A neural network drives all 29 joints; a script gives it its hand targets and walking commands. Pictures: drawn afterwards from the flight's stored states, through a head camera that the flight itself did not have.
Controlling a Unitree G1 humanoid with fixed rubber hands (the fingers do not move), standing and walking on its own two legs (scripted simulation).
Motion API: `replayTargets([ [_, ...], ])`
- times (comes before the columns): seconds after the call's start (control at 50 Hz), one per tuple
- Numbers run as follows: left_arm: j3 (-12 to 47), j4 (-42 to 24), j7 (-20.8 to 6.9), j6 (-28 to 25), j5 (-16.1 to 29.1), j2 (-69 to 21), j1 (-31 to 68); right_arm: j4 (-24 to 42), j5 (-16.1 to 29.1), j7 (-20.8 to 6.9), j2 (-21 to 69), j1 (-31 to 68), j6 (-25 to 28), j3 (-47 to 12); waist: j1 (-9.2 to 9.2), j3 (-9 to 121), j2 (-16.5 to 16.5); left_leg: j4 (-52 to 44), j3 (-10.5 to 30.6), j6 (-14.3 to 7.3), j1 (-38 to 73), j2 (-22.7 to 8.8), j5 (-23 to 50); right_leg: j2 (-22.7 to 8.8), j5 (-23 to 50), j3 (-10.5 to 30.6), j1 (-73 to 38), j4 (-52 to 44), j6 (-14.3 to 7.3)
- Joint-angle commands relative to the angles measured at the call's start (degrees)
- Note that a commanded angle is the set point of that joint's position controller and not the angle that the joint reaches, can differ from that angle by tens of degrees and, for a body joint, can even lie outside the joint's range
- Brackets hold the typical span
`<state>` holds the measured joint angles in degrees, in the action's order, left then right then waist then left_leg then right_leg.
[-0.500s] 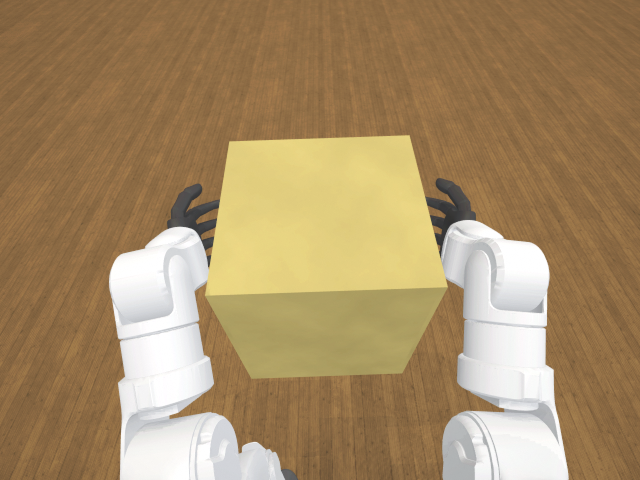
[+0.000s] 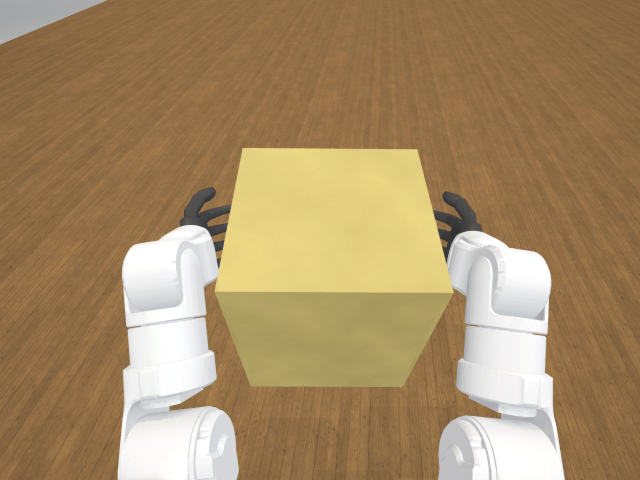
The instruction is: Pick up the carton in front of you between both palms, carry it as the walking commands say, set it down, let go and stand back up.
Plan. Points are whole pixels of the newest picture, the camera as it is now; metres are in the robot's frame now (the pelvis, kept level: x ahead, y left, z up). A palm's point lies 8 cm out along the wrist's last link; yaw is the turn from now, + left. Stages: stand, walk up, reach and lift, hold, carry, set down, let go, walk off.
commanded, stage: carry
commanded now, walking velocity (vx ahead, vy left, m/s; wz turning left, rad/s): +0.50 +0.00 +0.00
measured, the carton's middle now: (328, 275) +0.36 +0.00 +0.10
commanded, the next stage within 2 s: none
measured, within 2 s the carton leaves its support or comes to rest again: neither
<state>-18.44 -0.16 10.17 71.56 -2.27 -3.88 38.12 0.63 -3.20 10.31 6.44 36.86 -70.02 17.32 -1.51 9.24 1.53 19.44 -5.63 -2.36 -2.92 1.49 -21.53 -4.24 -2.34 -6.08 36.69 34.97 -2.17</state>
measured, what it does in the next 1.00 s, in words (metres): walks ahead: right foot, then left foot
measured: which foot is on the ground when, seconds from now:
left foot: down 0.00-0.08, up 0.10-0.54, down 0.56-1.00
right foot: up 0.00-0.04, down 0.06-0.58, up 0.60-0.94, down 0.96-1.00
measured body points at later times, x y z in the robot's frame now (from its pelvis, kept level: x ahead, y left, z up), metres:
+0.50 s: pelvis +0.29 -0.01 +0.01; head +0.31 -0.02 +0.46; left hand +0.59 +0.14 +0.10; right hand +0.59 -0.16 +0.09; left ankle +0.43 +0.12 -0.71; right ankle +0.17 -0.10 -0.73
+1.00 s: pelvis +0.55 +0.00 +0.00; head +0.49 -0.01 +0.44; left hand +0.79 +0.15 +0.10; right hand +0.79 -0.16 +0.10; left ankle +0.46 +0.09 -0.73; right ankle +0.64 -0.10 -0.74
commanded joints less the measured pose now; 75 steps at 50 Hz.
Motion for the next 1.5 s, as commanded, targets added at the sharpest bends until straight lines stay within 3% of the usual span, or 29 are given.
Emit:
replayTargets([
  [0.0,30.6,1.7,-1.1,-1.1,9.9,-43.5,32.1,0.3,11.9,-1.7,40.1,34.0,0.5,-30.1,0.87,10.6,-10.1,8.1,2.1,-2.7,7.5,-11.6,52.7,5.3,2.9,-5.4,-13.1,-11.1,-1.1],
  [0.02,30.0,2.9,-1.1,-1.5,9.3,-43.7,30.7,-0.2,12.1,-1.8,41.0,33.4,0.7,-30.5,2.25,15.0,-7.5,16.7,-0.4,-0.8,2.1,-9.9,50.5,5.7,2.2,-5.8,-26.3,-12.5,-1.5],
  [0.04,29.1,3.5,-1.2,-1.8,8.5,-43.7,28.3,-0.1,12.2,-1.8,41.4,34.3,0.9,-31.0,4.01,21.2,-2.7,28.8,-1.0,0.7,-8.1,-9.0,33.0,-3.4,-1.7,5.4,-41.0,-10.9,-3.0],
  [0.06,28.8,3.9,-0.9,-2.3,7.4,-42.4,30.1,-0.5,12.3,-1.9,44.0,34.7,1.0,-32.0,2.73,27.3,10.4,45.3,0.8,2.4,-27.0,-2.1,10.9,-19.4,0.8,31.6,-57.6,-10.0,-11.9],
  [0.08,29.0,4.3,-1.0,-3.0,7.8,-44.5,27.6,0.3,12.4,-2.0,44.5,35.3,1.4,-32.8,4.37,24.3,15.1,53.6,4.3,2.3,-38.5,1.5,-5.9,-19.1,1.3,38.4,-57.4,-15.3,-13.8],
  [0.1,29.7,1.8,-1.6,-3.8,8.4,-46.3,28.2,0.4,13.3,-2.3,47.5,36.1,2.0,-34.3,3.84,22.8,10.9,56.4,6.9,0.8,-41.0,-2.0,-4.9,-17.4,0.6,32.6,-54.8,-15.1,-12.2],
  [0.12,31.7,-0.5,-2.3,-4.7,9.5,-49.4,30.2,1.1,13.7,-2.7,50.1,36.7,3.0,-35.0,3.53,21.6,3.9,54.7,7.4,0.4,-40.9,-3.8,-1.0,-16.2,1.1,27.9,-50.8,-15.6,-10.4],
  [0.14,33.6,-3.1,-3.2,-5.7,10.7,-52.1,32.4,1.6,14.0,-3.1,52.3,36.4,4.0,-35.7,2.93,19.4,1.6,50.8,7.5,0.5,-39.2,-6.1,2.0,-14.9,1.6,23.1,-45.3,-17.1,-8.5],
  [0.18,36.6,-6.1,-4.6,-7.6,12.2,-55.0,32.4,2.8,13.7,-3.7,55.1,33.3,5.9,-38.0,2.31,19.3,4.1,45.4,5.8,2.0,-35.3,-6.9,5.5,-12.7,1.2,16.8,-41.1,-20.0,-6.5],
  [0.3,42.7,-10.3,-7.3,-10.8,12.4,-55.2,16.6,7.1,10.5,-4.5,55.1,17.1,9.7,-43.5,2.39,17.1,5.5,28.3,1.1,4.8,-38.4,-6.8,11.4,-9.8,14.0,8.5,-46.9,-21.9,-6.6],
  [0.46,47.4,-22.4,-8.2,-9.5,13.6,-52.9,-4.1,22.4,14.0,-6.7,52.3,-0.5,7.7,-49.0,2.88,9.7,7.5,7.6,-3.7,2.6,-30.9,-3.6,21.0,-8.3,24.7,2.4,-49.3,-20.3,-3.7],
  [0.52,47.8,-25.8,-8.1,-6.8,13.3,-50.2,-11.2,24.4,14.0,-7.1,49.0,-9.2,5.1,-47.8,1.5,12.5,5.1,0.1,-9.0,1.1,-10.4,-0.2,21.1,-6.1,30.9,-3.1,-42.4,-5.8,-0.2],
  [0.54,48.2,-26.9,-8.1,-5.9,13.4,-48.9,-12.4,24.4,13.7,-7.3,47.7,-12.7,4.3,-47.1,0.62,16.2,1.8,2.1,-3.5,0.3,3.8,-5.2,17.8,-4.8,18.8,-3.4,-32.1,3.9,1.5],
  [0.56,48.9,-28.4,-8.1,-4.8,14.1,-48.6,-13.2,24.6,12.9,-7.4,46.0,-14.7,3.7,-46.4,0.54,21.8,-10.2,4.4,19.5,-5.9,19.0,-21.7,25.0,-1.0,-0.6,-2.8,-15.4,21.2,4.3],
  [0.58,49.5,-30.0,-8.5,-4.1,14.3,-48.0,-14.0,24.1,13.4,-7.5,46.6,-16.5,3.4,-46.3,0.11,20.6,-18.7,-0.3,32.3,-12.3,23.8,-27.1,32.7,6.1,-25.3,0.5,-0.3,32.3,4.9],
  [0.62,51.5,-32.0,-9.3,-3.8,15.3,-50.9,-11.4,27.6,14.5,-8.7,49.6,-15.3,3.2,-47.0,0.15,15.2,-10.5,-0.5,22.0,-11.2,15.8,-24.6,46.7,1.0,-26.1,5.0,3.3,36.4,2.7],
  [0.64,52.2,-32.5,-9.8,-4.0,15.6,-52.3,-11.1,29.2,15.1,-9.3,50.9,-13.8,3.2,-47.7,0.53,12.7,-5.3,-2.0,16.4,-8.5,9.2,-22.9,46.1,-1.4,-22.7,5.9,0.6,31.6,2.7],
  [0.68,52.8,-32.7,-10.1,-4.3,15.6,-54.0,-12.0,31.2,16.1,-10.1,51.6,-12.1,3.4,-49.2,1.03,11.1,-6.4,-4.9,8.9,-5.2,1.5,-19.5,40.5,-1.7,-18.1,4.0,-5.7,21.8,3.2],
  [0.78,52.3,-32.3,-8.9,-4.4,13.3,-51.0,-17.8,31.6,16.6,-10.9,47.3,-16.2,3.0,-49.4,1.4,9.5,-10.6,-4.5,-0.8,-4.2,-3.4,-15.7,41.1,1.2,-10.0,-0.9,-12.1,4.3,3.9],
  [0.86,52.0,-33.8,-8.3,-3.3,13.6,-47.2,-17.0,32.0,15.8,-10.0,43.9,-17.5,2.1,-48.6,0.93,7.0,-10.7,-2.2,-2.2,-3.1,-6.5,-14.8,37.0,1.7,-0.7,-2.7,-16.3,-1.7,3.7],
  [0.92,50.1,-32.4,-8.0,-2.0,13.4,-43.2,-17.5,30.9,14.4,-8.8,40.4,-17.1,0.9,-47.5,1.43,3.9,-7.1,4.3,-2.8,-0.3,-9.0,-12.6,30.4,1.0,8.0,-3.7,-22.1,-13.2,3.7],
  [0.94,49.1,-31.5,-7.8,-1.6,13.2,-41.4,-17.7,29.9,13.9,-8.3,38.9,-16.8,0.5,-47.0,1.53,3.9,-6.3,6.7,-1.9,1.0,-11.7,-12.3,26.8,-2.1,11.7,-1.1,-26.5,-13.4,3.4],
  [0.96,48.1,-30.5,-7.6,-1.2,13.1,-39.4,-17.6,28.9,13.5,-7.6,37.4,-16.9,0.1,-46.6,1.23,5.1,-1.4,10.6,-1.7,2.7,-15.2,-10.7,18.3,-8.7,30.8,4.7,-31.4,-9.9,1.7],
  [0.98,47.7,-29.4,-7.4,-1.0,13.0,-39.2,-17.3,29.0,13.6,-7.2,37.3,-17.4,-0.5,-47.0,1.08,8.7,2.2,10.2,0.3,3.7,-16.7,-9.0,10.0,-11.7,37.2,7.3,-36.2,-7.1,-2.2],
  [1.0,47.1,-27.7,-7.5,-1.2,13.3,-40.3,-18.7,30.1,14.0,-7.1,37.5,-16.9,-0.9,-47.3,1.35,9.7,6.4,9.5,0.2,3.9,-14.5,-7.9,4.6,-12.2,31.2,9.7,-33.3,-9.1,-3.5],
  [1.02,46.8,-27.1,-7.7,-1.4,13.4,-41.8,-19.1,30.3,14.5,-7.2,39.1,-15.3,-1.0,-48.1,1.28,9.8,6.6,8.9,0.5,3.8,-11.9,-8.0,4.5,-11.3,27.7,9.7,-31.2,-10.6,-3.4],
  [1.1,48.1,-28.7,-9.0,-2.6,14.2,-47.7,-17.8,31.0,15.6,-8.5,45.1,-13.7,0.4,-50.2,1.34,12.1,2.6,7.1,1.2,3.6,-8.2,-9.3,14.0,-7.7,26.8,5.1,-30.8,-6.7,-1.7],
  [1.22,50.9,-28.9,-11.1,-4.6,13.6,-47.9,-17.1,28.3,13.7,-10.6,45.2,-16.2,2.7,-50.2,1.48,13.1,-1.5,8.5,1.3,3.5,-7.3,-9.7,21.6,-6.5,25.5,3.3,-30.2,-3.7,-1.9],
  [1.48,44.9,-14.8,-14.4,-13.7,6.9,-42.5,-12.2,14.6,7.3,-13.7,40.1,-11.6,11.8,-43.8,1.62,6.8,-2.2,5.9,2.9,1.4,-10.8,-10.3,16.0,-5.5,9.5,2.2,-26.4,-5.4,-0.4],
])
